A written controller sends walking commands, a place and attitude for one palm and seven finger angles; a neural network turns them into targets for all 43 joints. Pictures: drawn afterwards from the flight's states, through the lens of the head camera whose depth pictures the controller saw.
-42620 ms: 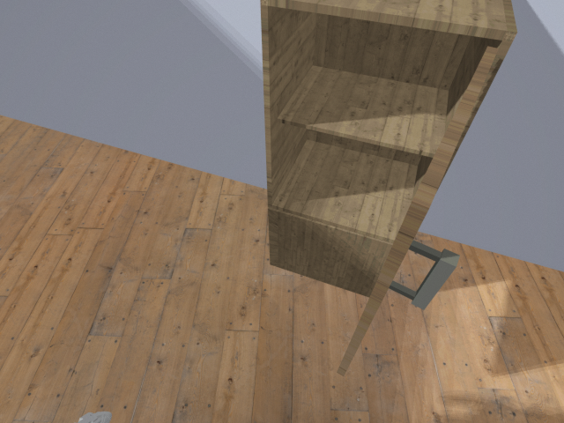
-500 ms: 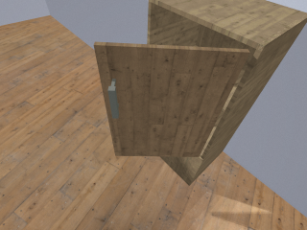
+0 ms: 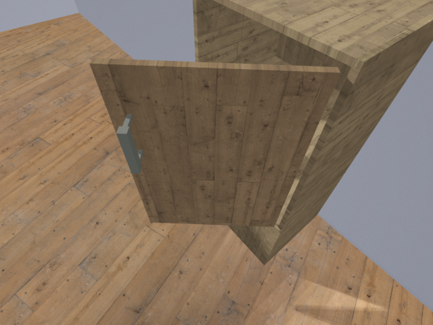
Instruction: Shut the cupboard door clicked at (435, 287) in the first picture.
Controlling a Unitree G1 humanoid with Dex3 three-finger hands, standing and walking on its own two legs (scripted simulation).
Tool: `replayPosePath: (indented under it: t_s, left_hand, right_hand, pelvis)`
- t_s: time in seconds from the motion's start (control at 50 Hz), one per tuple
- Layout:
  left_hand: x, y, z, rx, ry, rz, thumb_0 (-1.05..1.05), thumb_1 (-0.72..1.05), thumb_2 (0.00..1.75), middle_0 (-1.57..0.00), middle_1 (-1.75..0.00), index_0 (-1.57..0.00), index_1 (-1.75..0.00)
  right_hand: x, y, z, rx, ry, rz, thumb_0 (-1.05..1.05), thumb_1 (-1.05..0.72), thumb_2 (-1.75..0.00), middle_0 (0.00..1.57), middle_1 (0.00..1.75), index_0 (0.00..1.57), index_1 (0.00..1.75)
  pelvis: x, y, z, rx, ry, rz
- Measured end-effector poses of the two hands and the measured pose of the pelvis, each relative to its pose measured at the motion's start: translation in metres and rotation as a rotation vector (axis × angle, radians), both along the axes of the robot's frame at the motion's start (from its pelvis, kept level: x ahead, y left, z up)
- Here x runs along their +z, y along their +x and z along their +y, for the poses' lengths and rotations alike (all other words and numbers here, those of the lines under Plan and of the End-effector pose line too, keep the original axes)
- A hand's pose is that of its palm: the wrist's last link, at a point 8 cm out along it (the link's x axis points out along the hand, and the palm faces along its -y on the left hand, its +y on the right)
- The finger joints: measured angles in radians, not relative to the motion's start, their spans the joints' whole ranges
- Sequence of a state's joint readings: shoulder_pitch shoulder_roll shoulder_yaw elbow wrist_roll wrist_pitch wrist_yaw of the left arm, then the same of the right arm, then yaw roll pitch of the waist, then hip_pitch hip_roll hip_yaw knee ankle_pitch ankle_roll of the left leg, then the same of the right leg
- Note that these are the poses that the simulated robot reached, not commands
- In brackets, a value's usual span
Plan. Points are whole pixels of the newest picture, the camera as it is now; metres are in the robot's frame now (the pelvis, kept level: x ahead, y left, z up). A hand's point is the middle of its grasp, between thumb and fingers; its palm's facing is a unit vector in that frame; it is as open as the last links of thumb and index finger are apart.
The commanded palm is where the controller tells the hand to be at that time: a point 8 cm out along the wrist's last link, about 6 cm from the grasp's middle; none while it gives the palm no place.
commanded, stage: come to a stop and stand still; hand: left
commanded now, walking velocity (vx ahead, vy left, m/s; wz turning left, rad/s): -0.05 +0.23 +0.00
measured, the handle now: (132, 144) +0.45 +0.21 +0.06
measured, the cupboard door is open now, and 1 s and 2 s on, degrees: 48 48 48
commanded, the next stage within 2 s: look again from close up in 0.78 s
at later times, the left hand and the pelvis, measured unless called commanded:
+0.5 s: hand out of the picture +0.02 +0.19 -0.16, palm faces +0.01 -0.97 -0.23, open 7.4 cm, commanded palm none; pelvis +0.00 +0.01 +0.01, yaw +0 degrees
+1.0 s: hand out of the picture +0.04 +0.17 -0.16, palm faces -0.02 -0.98 -0.21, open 7.3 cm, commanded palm none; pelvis +0.02 +0.00 +0.02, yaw -1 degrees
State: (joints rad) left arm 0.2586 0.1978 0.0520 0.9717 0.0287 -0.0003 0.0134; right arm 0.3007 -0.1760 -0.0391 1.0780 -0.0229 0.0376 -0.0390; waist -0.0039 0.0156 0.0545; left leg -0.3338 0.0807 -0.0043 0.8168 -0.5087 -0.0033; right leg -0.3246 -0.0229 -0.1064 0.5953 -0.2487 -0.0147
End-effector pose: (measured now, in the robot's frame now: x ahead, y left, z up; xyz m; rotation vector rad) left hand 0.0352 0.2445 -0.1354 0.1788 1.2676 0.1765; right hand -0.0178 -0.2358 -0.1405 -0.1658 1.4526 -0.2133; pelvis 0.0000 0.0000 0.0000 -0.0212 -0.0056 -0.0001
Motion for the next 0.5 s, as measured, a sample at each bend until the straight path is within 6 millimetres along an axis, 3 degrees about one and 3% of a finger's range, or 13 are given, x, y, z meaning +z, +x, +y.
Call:
replayPosePath:
  t_s: [0.14,0.28,0.4,0.5]
  left_hand:
    - [-0.001,0.005,-0.024,0.005,-0.04,0.0,0.01,0.92,0.9,-0.19,-0.3,-0.2,-0.3]
    - [-0.005,0.0,-0.021,0.027,-0.053,0.017,0.01,0.93,0.9,-0.2,-0.3,-0.2,-0.3]
    - [0.0,-0.017,-0.016,0.01,-0.032,0.03,0.0,0.92,0.9,-0.2,-0.3,-0.2,-0.3]
    - [0.006,-0.026,-0.002,-0.007,0.0,0.049,0.01,0.91,0.9,-0.2,-0.3,-0.2,-0.3]
  right_hand:
    - [0.012,0.044,-0.005,0.034,0.0,-0.1,0.01,-0.91,-0.9,0.19,0.3,0.2,0.3]
    - [0.02,0.072,0.005,0.079,0.0,-0.168,0.01,-0.93,-0.9,0.2,0.3,0.2,0.3]
    - [0.018,0.087,0.011,0.102,0.023,-0.237,0.01,-0.92,-0.9,0.2,0.3,0.2,0.3]
    - [0.014,0.09,0.021,0.093,0.053,-0.306,0.01,-0.92,-0.9,0.2,0.3,0.2,0.3]
  pelvis:
    - [0.007,0.007,-0.006,0.002,0.011,-0.005]
    - [0.01,0.004,-0.002,-0.003,0.022,-0.021]
    - [0.009,-0.001,0.004,-0.007,0.012,-0.018]
    - [0.007,0.0,0.012,-0.006,0.018,-0.025]
